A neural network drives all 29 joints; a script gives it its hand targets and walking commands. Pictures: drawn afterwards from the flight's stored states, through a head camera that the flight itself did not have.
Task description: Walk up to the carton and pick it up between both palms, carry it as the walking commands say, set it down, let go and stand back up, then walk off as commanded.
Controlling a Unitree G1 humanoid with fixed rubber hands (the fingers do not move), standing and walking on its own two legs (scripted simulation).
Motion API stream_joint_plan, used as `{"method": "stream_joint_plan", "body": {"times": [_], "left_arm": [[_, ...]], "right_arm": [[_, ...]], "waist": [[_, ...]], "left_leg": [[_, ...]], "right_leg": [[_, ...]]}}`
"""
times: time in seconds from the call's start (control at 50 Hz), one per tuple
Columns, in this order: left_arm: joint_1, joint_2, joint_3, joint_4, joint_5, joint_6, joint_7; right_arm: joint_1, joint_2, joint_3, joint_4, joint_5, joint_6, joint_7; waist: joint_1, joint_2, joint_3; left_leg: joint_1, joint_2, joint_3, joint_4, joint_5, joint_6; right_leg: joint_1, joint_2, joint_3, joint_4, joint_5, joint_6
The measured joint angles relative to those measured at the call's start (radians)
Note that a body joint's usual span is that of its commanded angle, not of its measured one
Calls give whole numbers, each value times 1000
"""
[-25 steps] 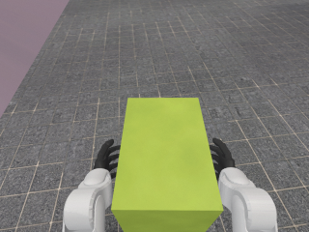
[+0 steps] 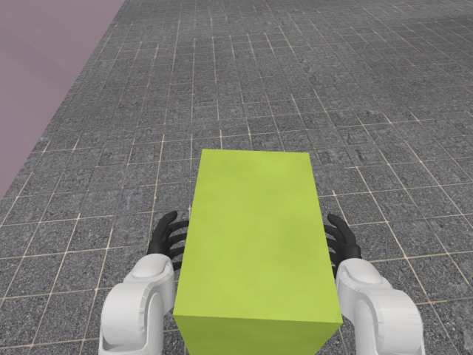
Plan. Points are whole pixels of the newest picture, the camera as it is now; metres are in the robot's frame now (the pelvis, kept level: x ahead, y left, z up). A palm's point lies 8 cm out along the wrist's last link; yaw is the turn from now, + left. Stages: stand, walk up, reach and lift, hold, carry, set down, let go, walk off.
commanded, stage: carry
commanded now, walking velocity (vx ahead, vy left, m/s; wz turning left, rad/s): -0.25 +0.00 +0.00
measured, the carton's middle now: (250, 266) +0.29 +0.00 +0.01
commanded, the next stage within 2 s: none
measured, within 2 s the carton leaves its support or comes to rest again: neither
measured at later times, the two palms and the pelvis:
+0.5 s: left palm out of the picture +0.05 +0.15 +0.10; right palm out of the picture +0.06 -0.11 +0.10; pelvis -0.19 +0.00 +0.01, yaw +2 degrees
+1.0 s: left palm out of the picture -0.09 +0.14 +0.10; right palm out of the picture -0.07 -0.13 +0.10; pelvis -0.31 -0.01 +0.01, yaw +2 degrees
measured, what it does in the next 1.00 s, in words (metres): walks backwards: left foot, then right foot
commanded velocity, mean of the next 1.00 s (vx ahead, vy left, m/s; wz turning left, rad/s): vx -0.11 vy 0.00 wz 0.00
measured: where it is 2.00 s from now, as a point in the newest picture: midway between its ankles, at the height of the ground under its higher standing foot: outside the picture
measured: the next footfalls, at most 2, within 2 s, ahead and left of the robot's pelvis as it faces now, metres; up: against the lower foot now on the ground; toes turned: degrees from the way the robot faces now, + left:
left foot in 0.26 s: -0.09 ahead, +0.13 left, +0.00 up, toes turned +7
right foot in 0.56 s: -0.21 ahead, -0.12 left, +0.00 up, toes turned +11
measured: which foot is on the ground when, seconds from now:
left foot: up 0.00-0.24, down 0.26-0.58, up 0.60-0.82, down 0.84-1.00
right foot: down 0.00-0.26, up 0.28-0.54, down 0.56-1.00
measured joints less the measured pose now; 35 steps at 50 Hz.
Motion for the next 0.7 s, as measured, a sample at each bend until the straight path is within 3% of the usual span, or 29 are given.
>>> {"method": "stream_joint_plan", "body": {"times": [0.06, 0.12, 0.22, 0.28, 0.34, 0.42, 0.5, 0.58, 0.64, 0.7], "left_arm": [[31, 1, -11, -10, 8, 6, -4], [47, 0, -8, -35, 9, -3, -6], [35, 0, -4, -50, 11, -15, -7], [27, 2, 6, -42, 13, -18, -7], [52, 1, 14, -37, 11, -5, -2], [50, 1, 6, -42, 3, 12, 4], [21, 1, 2, -50, -2, 9, 5], [1, 0, 10, -39, -5, 5, 4], [18, 1, -6, 4, -2, 6, -10], [50, 1, -15, -2, 6, 11, -15]], "right_arm": [[16, 0, 5, -8, 11, 17, -11], [10, 0, 12, -16, 23, 14, -19], [-12, 0, 8, -25, 28, 4, -21], [-22, 1, 11, -2, 23, -8, -15], [-6, 0, 28, 30, 14, -10, -6], [23, 1, 30, 9, 4, -7, -1], [15, 1, 21, -24, -1, -8, 0], [-3, -1, 16, -16, -3, -11, 0], [20, 0, 4, 3, -1, 5, 0], [35, 1, 8, 0, 7, 23, -6]], "waist": [[-27, -22, 22], [-43, -30, 32], [-39, -43, 10], [-26, -75, -1], [-3, -63, -6], [16, -27, -6], [20, -2, -15], [22, 4, -27], [-2, -2, -26], [-26, -15, -22]], "left_leg": [[-42, -40, -17, 283, -70, -11], [1, -51, -24, 354, -75, -25], [178, -52, -19, 70, -97, -22], [257, -58, 9, -133, 31, 8], [231, -38, 2, -137, 71, 44], [204, -5, -22, -178, 138, 44], [142, 9, -27, -184, 194, 37], [77, 17, -5, -158, 229, 22], [36, -1, 1, -18, 12, -7], [26, -22, -1, 169, -30, -14]], "right_leg": [[-21, -26, 12, -4, 26, -9], [-53, -35, 15, -4, 63, -10], [-124, -43, -6, -15, 130, -7], [-163, -58, -9, -13, 168, 9], [-207, -29, -8, 159, -72, 54], [-210, 6, -6, 424, -132, 66], [-90, 17, -6, 270, -170, 66], [44, 13, -10, -42, -43, 37], [9, 0, -3, -16, 4, -3], [-3, -18, 1, -27, 29, -11]]}}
